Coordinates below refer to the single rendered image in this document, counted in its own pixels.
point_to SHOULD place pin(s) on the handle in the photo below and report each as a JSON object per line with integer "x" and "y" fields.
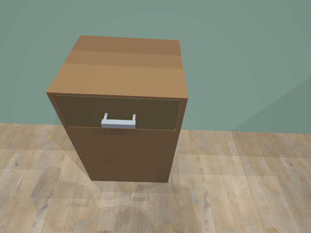
{"x": 113, "y": 123}

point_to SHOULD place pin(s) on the drawer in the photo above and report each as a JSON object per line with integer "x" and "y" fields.
{"x": 88, "y": 111}

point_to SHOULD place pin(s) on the cabinet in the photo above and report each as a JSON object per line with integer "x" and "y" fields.
{"x": 103, "y": 66}

